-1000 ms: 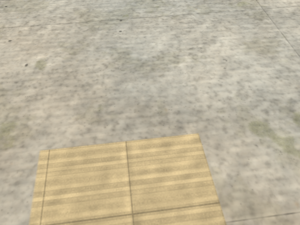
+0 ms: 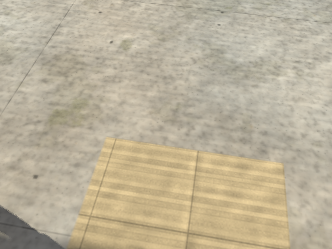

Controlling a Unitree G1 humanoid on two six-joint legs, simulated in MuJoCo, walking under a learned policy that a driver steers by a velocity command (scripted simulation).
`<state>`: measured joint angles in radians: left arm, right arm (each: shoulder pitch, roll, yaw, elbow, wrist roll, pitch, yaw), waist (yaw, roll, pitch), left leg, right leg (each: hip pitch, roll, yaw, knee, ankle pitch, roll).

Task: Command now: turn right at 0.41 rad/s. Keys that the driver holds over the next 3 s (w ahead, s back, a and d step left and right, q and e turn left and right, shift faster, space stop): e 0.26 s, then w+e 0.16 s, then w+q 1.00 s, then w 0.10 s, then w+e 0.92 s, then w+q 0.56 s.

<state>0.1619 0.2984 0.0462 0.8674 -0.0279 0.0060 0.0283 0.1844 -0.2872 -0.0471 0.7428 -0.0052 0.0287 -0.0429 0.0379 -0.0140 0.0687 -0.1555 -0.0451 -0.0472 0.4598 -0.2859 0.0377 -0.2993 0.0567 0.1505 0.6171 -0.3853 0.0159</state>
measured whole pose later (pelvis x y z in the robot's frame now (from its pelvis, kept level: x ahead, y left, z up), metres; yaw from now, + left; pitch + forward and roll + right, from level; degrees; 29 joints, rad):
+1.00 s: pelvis +0.23 -0.13 -0.03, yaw -6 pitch +0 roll +0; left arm 0.40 0.25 0.03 0.96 0.00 -0.03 0.04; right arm 0.08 -0.26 -0.03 0.67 0.04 -0.02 0.07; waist 0.04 0.02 0.07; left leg -0.52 -0.03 0.10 0.62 -0.10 0.13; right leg 0.23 0.00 -0.25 0.35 -0.48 0.00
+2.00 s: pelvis +0.78 -0.11 -0.01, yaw +4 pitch +2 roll +0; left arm 0.43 0.30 0.06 0.79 -0.03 -0.04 0.01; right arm 0.05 -0.26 -0.03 0.65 0.00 -0.11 0.01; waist 0.08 -0.02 0.00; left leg -0.39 -0.02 -0.02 0.52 -0.16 0.01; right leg -0.23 0.04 0.15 0.82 -0.48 -0.01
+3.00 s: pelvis +1.29 -0.19 -0.02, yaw -3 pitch +2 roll -2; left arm 0.33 0.29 0.07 0.81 -0.01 -0.04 0.02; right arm 0.11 -0.26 -0.04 0.72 0.02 -0.05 0.07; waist 0.05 0.02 0.03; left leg -0.56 0.02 0.05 0.59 -0.09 0.08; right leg 0.12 0.01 -0.22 0.31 -0.44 0.00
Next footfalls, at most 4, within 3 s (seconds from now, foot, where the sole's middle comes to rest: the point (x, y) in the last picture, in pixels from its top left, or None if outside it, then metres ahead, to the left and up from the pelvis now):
0.48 right None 0.02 -0.18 -0.78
1.02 left None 0.41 -0.07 -0.78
1.48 right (236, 193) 0.71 -0.26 -0.78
1.94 left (173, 157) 0.88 0.02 -0.78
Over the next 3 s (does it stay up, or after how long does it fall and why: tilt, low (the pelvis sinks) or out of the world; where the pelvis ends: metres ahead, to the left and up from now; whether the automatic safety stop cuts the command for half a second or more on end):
stays up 1.29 -0.19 -0.02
